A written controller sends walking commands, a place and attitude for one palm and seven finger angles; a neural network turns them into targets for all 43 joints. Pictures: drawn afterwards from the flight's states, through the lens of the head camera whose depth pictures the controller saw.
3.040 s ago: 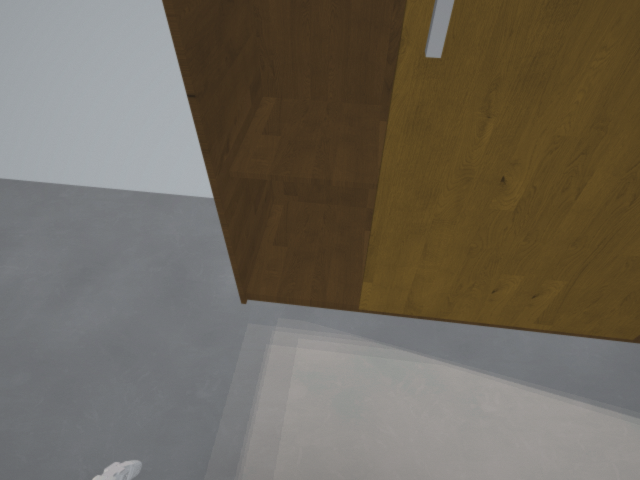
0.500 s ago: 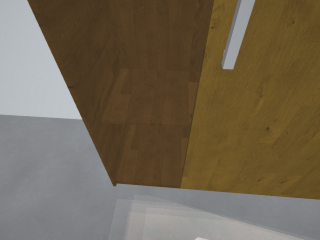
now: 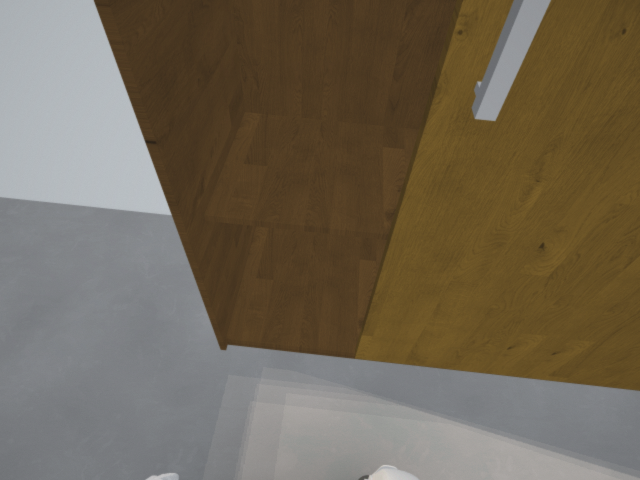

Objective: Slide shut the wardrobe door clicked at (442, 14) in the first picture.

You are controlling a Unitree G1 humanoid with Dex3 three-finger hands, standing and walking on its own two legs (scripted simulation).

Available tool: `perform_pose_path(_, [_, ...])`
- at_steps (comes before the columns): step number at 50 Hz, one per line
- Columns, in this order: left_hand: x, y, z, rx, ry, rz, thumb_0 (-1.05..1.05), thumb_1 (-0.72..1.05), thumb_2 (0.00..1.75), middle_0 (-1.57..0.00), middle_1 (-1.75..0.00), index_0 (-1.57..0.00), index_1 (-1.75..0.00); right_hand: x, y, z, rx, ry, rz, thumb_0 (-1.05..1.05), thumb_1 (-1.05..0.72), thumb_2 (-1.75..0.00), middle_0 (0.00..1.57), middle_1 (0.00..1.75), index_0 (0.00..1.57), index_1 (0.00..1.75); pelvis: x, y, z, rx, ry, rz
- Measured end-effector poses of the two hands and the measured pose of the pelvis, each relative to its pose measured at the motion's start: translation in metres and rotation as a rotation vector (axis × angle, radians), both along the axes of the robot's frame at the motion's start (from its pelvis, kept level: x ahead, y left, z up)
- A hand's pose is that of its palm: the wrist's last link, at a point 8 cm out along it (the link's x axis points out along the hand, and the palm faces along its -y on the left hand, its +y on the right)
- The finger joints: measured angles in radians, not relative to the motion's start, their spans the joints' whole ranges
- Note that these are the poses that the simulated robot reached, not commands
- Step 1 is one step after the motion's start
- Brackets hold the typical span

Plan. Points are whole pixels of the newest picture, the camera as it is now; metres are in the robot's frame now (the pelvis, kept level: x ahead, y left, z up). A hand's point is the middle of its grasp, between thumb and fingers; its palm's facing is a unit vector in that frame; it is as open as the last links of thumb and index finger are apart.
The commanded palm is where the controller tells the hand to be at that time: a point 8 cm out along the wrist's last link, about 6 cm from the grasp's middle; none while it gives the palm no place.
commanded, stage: come to a stop and stand still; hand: right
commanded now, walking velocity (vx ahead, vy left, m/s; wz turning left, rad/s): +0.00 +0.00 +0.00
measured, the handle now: (506, 42) +0.53 -0.17 +0.29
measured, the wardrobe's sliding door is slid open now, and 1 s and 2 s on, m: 0.42 0.42 0.42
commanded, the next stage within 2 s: look again from close up in 0.92 s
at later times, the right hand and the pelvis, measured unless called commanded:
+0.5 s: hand out of the picture -0.05 -0.16 -0.16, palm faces +0.07 +0.98 -0.18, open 7.3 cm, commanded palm none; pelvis -0.05 +0.01 +0.02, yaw -1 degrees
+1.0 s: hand out of the picture -0.09 -0.14 -0.17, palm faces +0.05 +0.99 -0.15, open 7.4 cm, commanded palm none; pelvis -0.06 +0.01 +0.01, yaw -2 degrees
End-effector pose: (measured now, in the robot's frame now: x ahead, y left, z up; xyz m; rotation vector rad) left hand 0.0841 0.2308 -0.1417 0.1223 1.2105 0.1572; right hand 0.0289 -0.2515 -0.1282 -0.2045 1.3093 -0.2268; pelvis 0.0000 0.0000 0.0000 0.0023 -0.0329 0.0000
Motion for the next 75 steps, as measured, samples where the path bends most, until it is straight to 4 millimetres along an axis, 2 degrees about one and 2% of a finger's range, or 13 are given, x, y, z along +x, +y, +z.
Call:
perform_pose_path(4, [-0.037, 0.017, 0.004, 0.002, 0.067, 0.026, 0.0, 0.91, 0.9, -0.2, -0.3, -0.2, -0.3, -0.009, 0.018, 0.008, 0.016, -0.026, 0.005, 0.01, -0.91, -0.9, 0.2, 0.3, 0.2, 0.3, -0.007, 0.008, 0.008, -0.006, -0.001, -0.007])
perform_pose_path(9, [-0.079, 0.025, 0.012, 0.025, 0.12, 0.052, 0.0, 0.91, 0.9, -0.2, -0.3, -0.2, -0.3, -0.012, 0.035, 0.003, 0.063, -0.045, 0.028, 0.01, -0.91, -0.9, 0.2, 0.3, 0.2, 0.3, -0.017, 0.013, 0.012, 0.003, 0.009, -0.012])
perform_pose_path(14, [-0.115, 0.014, 0.015, 0.046, 0.186, 0.032, 0.0, 0.91, 0.9, -0.2, -0.3, -0.2, -0.3, -0.021, 0.036, -0.009, 0.1, -0.052, -0.001, 0.01, -0.92, -0.9, 0.2, 0.3, 0.21, 0.3, -0.03, 0.013, 0.01, 0.015, 0.007, -0.026])
perform_pose_path(19, [-0.136, -0.002, 0.02, 0.015, 0.205, 0.01, 0.0, 0.91, 0.9, -0.2, -0.3, -0.2, -0.3, -0.045, 0.037, -0.005, 0.11, -0.016, -0.013, 0.01, -0.93, -0.9, 0.2, 0.3, 0.2, 0.3, -0.041, 0.013, 0.018, 0.002, -0.004, -0.019])
perform_pose_path(24, [-0.142, -0.012, 0.015, -0.023, 0.198, -0.002, 0.0, 0.91, 0.9, -0.2, -0.3, -0.2, -0.3, -0.078, 0.039, 0.0, 0.104, 0.041, -0.026, 0.01, -0.92, -0.9, 0.2, 0.3, 0.2, 0.3, -0.05, 0.012, 0.02, -0.003, -0.013, -0.019])
perform_pose_path(30, [-0.149, -0.012, 0.011, -0.04, 0.196, -0.001, 0.01, 0.91, 0.9, -0.2, -0.3, -0.21, -0.3, -0.117, 0.045, 0.002, 0.1, 0.119, -0.053, 0.01, -0.91, -0.9, 0.2, 0.3, 0.2, 0.3, -0.056, 0.013, 0.02, -0.006, -0.008, -0.015])
perform_pose_path(37, [-0.161, -0.008, 0.012, -0.032, 0.217, 0.007, 0.0, 0.91, 0.9, -0.2, -0.3, -0.2, -0.3, -0.143, 0.057, -0.001, 0.123, 0.178, -0.071, 0.01, -0.91, -0.9, 0.2, 0.3, 0.2, 0.3, -0.059, 0.016, 0.019, -0.006, 0.002, -0.011])
perform_pose_path(43, [-0.17, -0.007, 0.013, -0.026, 0.241, 0.009, 0.0, 0.91, 0.9, -0.2, -0.3, -0.2, -0.3, -0.14, 0.066, -0.005, 0.143, 0.17, -0.061, 0.01, -0.91, -0.9, 0.2, 0.3, 0.2, 0.3, -0.059, 0.016, 0.018, 0.0, 0.007, -0.012])
perform_pose_path(46, [-0.166, -0.008, 0.009, -0.028, 0.216, -0.002, 0.0, 0.91, 0.9, -0.2, -0.3, -0.2, -0.3, -0.135, 0.066, -0.008, 0.141, 0.143, -0.033, 0.01, -0.91, -0.9, 0.2, 0.3, 0.2, 0.3, -0.061, 0.013, 0.014, 0.009, 0.005, -0.019])
perform_pose_path(53, [-0.147, -0.02, 0.005, -0.034, 0.128, -0.011, 0.0, 0.91, 0.9, -0.2, -0.3, -0.2, -0.3, -0.109, 0.051, -0.011, 0.125, 0.056, -0.022, 0.01, -0.91, -0.9, 0.2, 0.3, 0.2, 0.3, -0.057, 0.005, 0.01, 0.003, -0.002, -0.032])
perform_pose_path(60, [-0.144, -0.024, 0.007, -0.026, 0.109, -0.017, 0.01, 0.93, 0.9, -0.2, -0.3, -0.2, -0.3, -0.09, 0.034, -0.007, 0.097, -0.015, -0.019, 0.01, -0.92, -0.9, 0.2, 0.3, 0.2, 0.3, -0.056, -0.002, 0.011, 0.0, -0.007, -0.031])
perform_pose_path(66, [-0.146, -0.026, 0.009, -0.023, 0.116, -0.02, 0.01, 0.92, 0.9, -0.2, -0.3, -0.2, -0.3, -0.093, 0.029, -0.006, 0.097, -0.008, -0.021, 0.01, -0.91, -0.9, 0.2, 0.3, 0.2, 0.3, -0.059, -0.004, 0.012, 0.0, -0.009, -0.03])
perform_pose_path(75, [-0.152, -0.028, 0.011, -0.023, 0.14, -0.022, 0.0, 0.91, 0.9, -0.2, -0.3, -0.2, -0.3, -0.115, 0.036, -0.008, 0.124, 0.048, -0.037, 0.01, -0.91, -0.9, 0.2, 0.3, 0.2, 0.3, -0.063, -0.006, 0.013, 0.0, -0.009, -0.03])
